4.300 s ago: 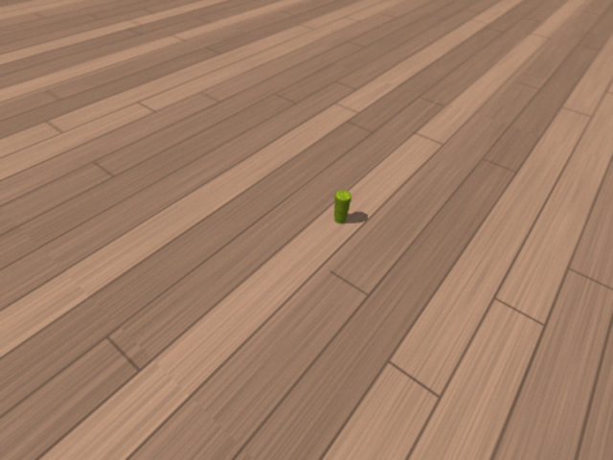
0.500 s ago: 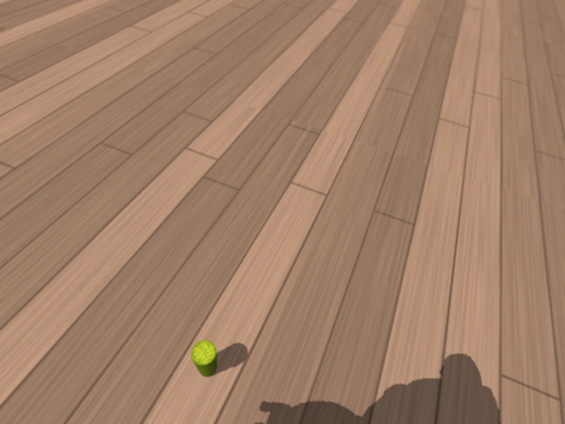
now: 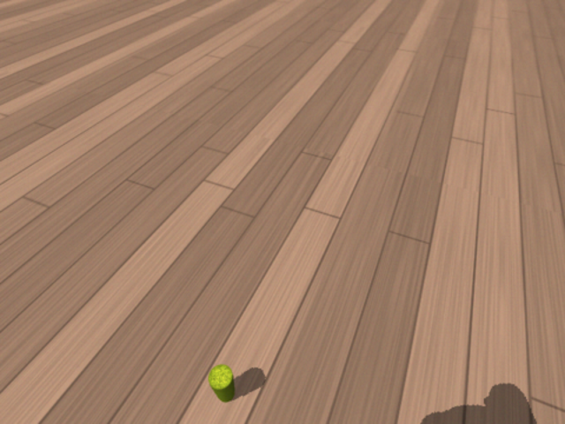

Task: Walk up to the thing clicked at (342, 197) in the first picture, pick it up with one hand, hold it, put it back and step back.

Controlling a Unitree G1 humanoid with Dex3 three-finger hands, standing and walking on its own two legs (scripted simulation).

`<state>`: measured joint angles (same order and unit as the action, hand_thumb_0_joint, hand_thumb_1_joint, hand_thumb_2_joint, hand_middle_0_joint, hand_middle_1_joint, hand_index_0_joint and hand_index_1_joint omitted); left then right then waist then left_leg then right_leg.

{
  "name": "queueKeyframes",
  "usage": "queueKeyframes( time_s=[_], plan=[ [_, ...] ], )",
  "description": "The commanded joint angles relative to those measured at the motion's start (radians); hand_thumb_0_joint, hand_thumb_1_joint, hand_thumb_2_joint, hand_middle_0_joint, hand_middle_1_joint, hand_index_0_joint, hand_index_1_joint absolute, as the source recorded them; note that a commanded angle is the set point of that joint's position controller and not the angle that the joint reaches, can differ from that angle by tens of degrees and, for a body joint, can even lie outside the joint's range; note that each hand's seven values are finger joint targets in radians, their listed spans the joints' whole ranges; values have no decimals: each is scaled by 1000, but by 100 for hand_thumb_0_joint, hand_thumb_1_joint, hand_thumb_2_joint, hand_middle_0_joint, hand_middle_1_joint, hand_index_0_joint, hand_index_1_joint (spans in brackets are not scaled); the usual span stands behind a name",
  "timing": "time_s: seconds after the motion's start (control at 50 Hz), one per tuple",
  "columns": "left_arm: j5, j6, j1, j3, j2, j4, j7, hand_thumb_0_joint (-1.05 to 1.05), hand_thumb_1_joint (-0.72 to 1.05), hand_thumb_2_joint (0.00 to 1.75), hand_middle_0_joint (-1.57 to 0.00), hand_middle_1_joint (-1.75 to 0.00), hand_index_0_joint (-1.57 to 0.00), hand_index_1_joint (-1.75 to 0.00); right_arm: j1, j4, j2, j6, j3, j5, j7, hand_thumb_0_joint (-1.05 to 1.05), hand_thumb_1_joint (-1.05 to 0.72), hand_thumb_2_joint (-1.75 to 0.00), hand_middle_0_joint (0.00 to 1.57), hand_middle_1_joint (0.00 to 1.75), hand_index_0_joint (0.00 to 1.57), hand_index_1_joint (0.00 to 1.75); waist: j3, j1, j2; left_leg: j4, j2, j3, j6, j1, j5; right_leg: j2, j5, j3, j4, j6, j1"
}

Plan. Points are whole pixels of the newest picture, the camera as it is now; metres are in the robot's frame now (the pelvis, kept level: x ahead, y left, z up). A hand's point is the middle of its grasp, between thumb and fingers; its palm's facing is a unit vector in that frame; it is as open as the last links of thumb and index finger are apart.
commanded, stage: walk up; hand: left
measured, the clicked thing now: (223, 385) +0.43 +0.21 -0.70
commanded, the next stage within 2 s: none
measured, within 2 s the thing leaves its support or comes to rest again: neither
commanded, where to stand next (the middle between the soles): +0.09 +0.01 m, yaw +0 degrees
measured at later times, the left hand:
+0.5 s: hand out of the picture +0.11 +0.26 -0.15, palm faces -0.04 -0.95 -0.32, open 7.4 cm
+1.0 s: hand out of the picture +0.08 +0.27 -0.15, palm faces -0.01 -0.94 -0.34, open 7.4 cm
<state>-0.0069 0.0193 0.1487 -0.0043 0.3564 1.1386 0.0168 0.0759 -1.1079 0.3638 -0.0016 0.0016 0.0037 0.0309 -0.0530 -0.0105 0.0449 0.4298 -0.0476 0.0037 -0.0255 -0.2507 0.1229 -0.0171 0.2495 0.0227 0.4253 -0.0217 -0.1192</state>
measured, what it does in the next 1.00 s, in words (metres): stands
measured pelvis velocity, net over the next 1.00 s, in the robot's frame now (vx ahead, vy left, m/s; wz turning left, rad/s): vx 0.04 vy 0.02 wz -0.01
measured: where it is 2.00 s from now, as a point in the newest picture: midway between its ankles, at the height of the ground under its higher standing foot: outside the picture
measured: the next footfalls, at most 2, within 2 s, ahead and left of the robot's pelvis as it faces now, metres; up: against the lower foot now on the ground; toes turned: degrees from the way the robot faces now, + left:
right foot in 1.54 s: +0.19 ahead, -0.08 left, +0.00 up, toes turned -1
left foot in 1.92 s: +0.08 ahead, +0.12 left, +0.00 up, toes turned +2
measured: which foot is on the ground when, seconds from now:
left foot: down 0.00-1.00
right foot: down 0.00-1.00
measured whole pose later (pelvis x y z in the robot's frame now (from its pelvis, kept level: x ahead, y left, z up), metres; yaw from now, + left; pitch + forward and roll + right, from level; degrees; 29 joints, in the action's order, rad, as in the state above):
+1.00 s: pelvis +0.04 +0.02 +0.00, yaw +0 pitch -2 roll -1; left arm -0.04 0.03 0.22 -0.04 0.35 1.08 0.03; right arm 0.16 -1.09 0.39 0.01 -0.05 0.04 0.05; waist -0.03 -0.02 0.01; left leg 0.63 -0.02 -0.02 0.01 -0.29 0.37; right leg -0.04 0.26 0.00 0.35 0.00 -0.04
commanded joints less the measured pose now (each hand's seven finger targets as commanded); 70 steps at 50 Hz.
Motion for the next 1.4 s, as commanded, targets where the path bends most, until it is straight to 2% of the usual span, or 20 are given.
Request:
queueKeyframes(
  time_s=[0.0, 0.12, 0.54, 0.8, 0.82, 0.86, 0.9, 0.92, 0.96, 0.98, 1.0, 1.04, 1.06, 1.08, 1.1, 1.12, 1.16, 1.2, 1.28, 1.38],
  plan=[
    [0, 26, -92, -45, 222, -66, -21, 0, 90, 90, -20, -30, -20, -30, -54, 35, 194, -29, -43, 1, -19, 0, -90, -90, 20, 30, 20, 30, 54, 15, -85, -80, -62, 80, 35, 114, 38, -119, -14, -118, -167, 49, -97],
    [5, 18, -91, -49, 215, -55, -23, 0, 90, 90, -20, -30, -20, -30, -47, 18, 194, -34, -40, 1, -26, 0, -90, -90, 20, 30, 20, 30, 101, 5, -46, -91, -86, 82, 41, 112, -136, -109, -152, -86, -140, 43, 13],
    [-1, 6, -120, -43, 200, -35, -20, 0, 90, 90, -20, -30, -20, -30, -59, 8, 200, -30, -48, 4, -31, 0, -90, -90, 20, 30, 20, 30, 71, 21, -25, -158, -89, 101, 42, 100, 15, -96, -78, -75, -161, 36, -5],
    [-3, 9, -111, -45, 202, -36, -24, 0, 90, 90, -20, -30, -20, -30, -56, 8, 187, -22, -49, 2, -29, 0, -90, -90, 20, 30, 20, 30, 85, 25, -56, -122, -77, 79, 36, 149, -85, -104, -116, -75, -179, 30, -11],
    [-15, 17, -33, -66, 250, -70, -12, 0, 90, 90, -20, -30, -20, -30, 15, 42, 249, -21, -83, 18, -13, 0, -90, -90, 20, 30, 20, 30, 128, 20, -51, -70, -18, 41, 81, 144, 359, -64, 270, -66, -157, 69, 7],
    [-32, 16, 19, -82, 277, -69, -7, 0, 90, 90, -20, -30, -20, -30, -4, 61, 248, -12, -93, 33, -1, 0, -90, -90, 20, 30, 20, 30, 0, -5, -74, -23, 1, 43, 73, -37, 560, -113, 530, -168, -189, 111, -56],
    [-33, 21, 40, -101, 307, -91, -9, 0, 90, 90, -20, -30, -20, -30, -49, 103, 207, -8, -96, 36, 11, 0, -90, -90, 20, 30, 20, 30, -116, -29, -199, 205, 40, -47, 38, -196, 341, -248, 599, -328, -332, 168, -48],
    [-37, 31, 46, -107, 305, -109, -15, 0, 90, 90, -20, -30, -20, -30, -59, 119, 198, -11, -97, 40, 13, 0, -90, -90, 20, 30, 20, 30, -148, -43, -191, 259, 0, -4, 32, -290, 262, -290, 445, -357, -341, 201, 33],
    [-38, 41, 93, -110, 292, -125, -18, 0, 90, 90, -20, -30, -20, -30, -69, 149, 183, -26, -94, 36, 16, 0, -90, -90, 20, 30, 20, 30, -114, -57, -174, 243, -18, 16, 38, -341, 261, -292, 27, -316, -265, 230, 187],
    [-35, 41, 95, -114, 298, -136, -18, 0, 90, 90, -20, -30, -20, -30, -58, 163, 182, -30, -95, 35, 18, 0, -90, -90, 20, 30, 20, 30, -68, -50, -186, 218, -18, 13, 43, -319, 281, -269, -97, -269, -221, 217, 235],
    [-33, 40, 81, -113, 293, -153, -14, 0, 90, 90, -20, -30, -20, -30, -40, 169, 183, -30, -99, 34, 23, 0, -90, -90, 20, 30, 20, 30, -29, -39, -181, 199, -15, 12, 43, -244, 290, -243, -65, -222, -211, 199, 202],
    [-32, 27, -64, -104, 300, -212, -5, 0, 90, 90, -20, -30, -20, -30, 110, 134, 176, -35, -110, 23, 19, 0, -90, -90, 20, 30, 20, 30, -9, 68, -232, 0, -13, -13, 56, 54, 167, -211, -37, -123, -101, 165, -22],
    [-23, 17, -75, -85, 236, -219, -6, 0, 90, 90, -20, -30, -20, -30, 199, 87, 199, -42, -124, 24, 5, 0, -90, -90, 20, 30, 20, 30, 31, 107, -135, -64, 30, -30, 44, 251, 71, -128, -89, -32, 70, 116, -139],
    [-13, 9, -25, -63, 156, -229, -9, 0, 90, 90, -20, -30, -20, -30, 271, 72, 278, -49, -147, 31, -13, 0, -90, -90, 20, 30, 20, 30, 72, 126, 112, -182, -102, 160, 63, 373, 56, -17, 62, 62, 365, 60, -279],
    [-2, -6, 34, -53, 128, -221, -20, 0, 90, 90, -20, -30, -20, -30, 265, 96, 358, -55, -158, 38, -28, 0, -90, -90, 20, 30, 20, 30, 66, 101, 211, -244, -280, 483, 110, 352, 59, 108, 326, -45, 475, 35, -411],
    [2, -20, 85, -78, 220, -183, -33, 0, 90, 90, -20, -30, -20, -30, 186, 125, 372, -55, -157, 24, -30, 0, -90, -90, 20, 30, 20, 30, 54, 58, 92, -211, -332, 511, 205, 218, 137, 20, 319, -153, 517, 57, -314],
    [12, -14, 92, -74, 235, -178, -33, 0, 90, 90, -20, -30, -20, -30, 110, 155, 308, -51, -136, 20, -32, 0, -90, -90, 20, 30, 20, 30, -11, 20, 88, -169, -273, 355, 239, 136, -78, 0, 288, -165, 603, 66, -301],
    [15, -22, 128, -69, 207, -153, -28, 0, 90, 90, -20, -30, -20, -30, 67, 179, 225, -69, -100, 14, -46, 0, -90, -90, 20, 30, 20, 30, 20, -13, 59, -104, -201, 161, 170, 174, -344, -30, 221, -188, 517, 65, -277],
    [12, -59, 63, -69, 190, -188, -29, 0, 90, 90, -20, -30, -20, -30, 108, 170, 261, -51, -106, -3, -75, 0, -90, -90, 20, 30, 20, 30, 17, 12, 68, -28, -212, 95, 188, 178, -732, 23, 157, -140, 508, 28, -276],
    [15, -83, 48, -75, 190, -230, -34, 0, 90, 90, -20, -30, -20, -30, 50, 234, 255, -13, -109, -4, -84, 0, -90, -90, 20, 30, 20, 30, 12, 8, 108, 15, -198, 53, 209, 95, -735, 25, 105, -90, 438, 24, -239]
  ],
)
